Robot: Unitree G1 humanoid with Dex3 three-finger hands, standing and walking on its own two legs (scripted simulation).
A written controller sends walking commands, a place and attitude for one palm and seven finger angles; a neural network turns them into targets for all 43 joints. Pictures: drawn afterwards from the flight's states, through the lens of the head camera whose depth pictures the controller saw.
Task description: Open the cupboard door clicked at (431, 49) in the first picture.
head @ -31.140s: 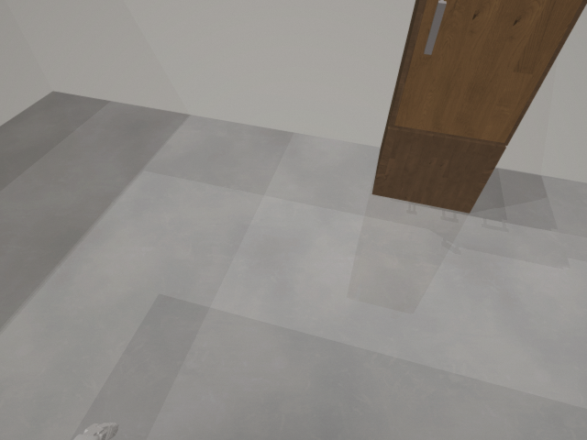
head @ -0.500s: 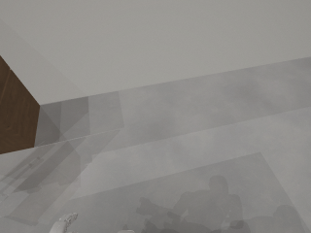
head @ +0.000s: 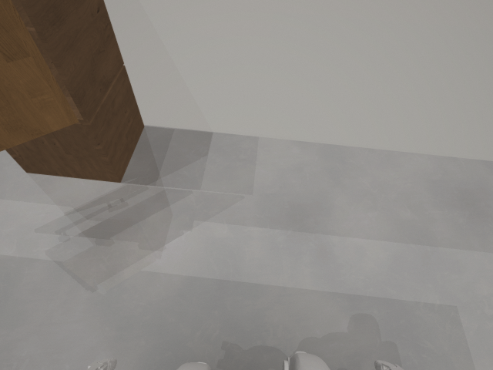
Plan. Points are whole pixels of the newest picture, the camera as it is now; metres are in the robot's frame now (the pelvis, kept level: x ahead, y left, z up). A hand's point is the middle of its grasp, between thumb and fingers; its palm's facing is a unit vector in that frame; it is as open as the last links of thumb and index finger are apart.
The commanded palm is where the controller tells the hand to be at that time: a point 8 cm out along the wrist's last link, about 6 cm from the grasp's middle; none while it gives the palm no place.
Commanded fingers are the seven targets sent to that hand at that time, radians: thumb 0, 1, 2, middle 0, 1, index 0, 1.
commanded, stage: turn to face it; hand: left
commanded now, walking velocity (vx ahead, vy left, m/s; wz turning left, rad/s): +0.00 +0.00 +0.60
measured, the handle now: out of the picture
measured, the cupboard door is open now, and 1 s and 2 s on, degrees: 42 42 42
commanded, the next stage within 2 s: take the last steps up to it in 0.94 s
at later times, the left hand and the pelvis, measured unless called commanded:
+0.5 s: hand out of the picture +0.01 +0.20 -0.19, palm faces +0.34 -0.91 -0.22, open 7.4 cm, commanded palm none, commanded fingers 0.00 0.90 0.90 -0.20 -0.30 -0.20 -0.30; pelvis +0.02 -0.01 -0.01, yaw +19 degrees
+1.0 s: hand out of the picture +0.00 +0.14 -0.16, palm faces +0.54 -0.81 -0.24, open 7.4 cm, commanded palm none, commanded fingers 0.00 0.90 0.90 -0.20 -0.30 -0.20 -0.30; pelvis +0.05 -0.05 +0.01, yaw +33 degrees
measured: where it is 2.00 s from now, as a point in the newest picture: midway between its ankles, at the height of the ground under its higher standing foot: (194, 367)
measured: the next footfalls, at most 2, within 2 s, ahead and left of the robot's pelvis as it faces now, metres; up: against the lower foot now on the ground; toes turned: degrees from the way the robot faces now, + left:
right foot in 0.12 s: +0.06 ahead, -0.15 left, +0.00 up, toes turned +3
left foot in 0.42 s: +0.03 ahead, +0.10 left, +0.00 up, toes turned +21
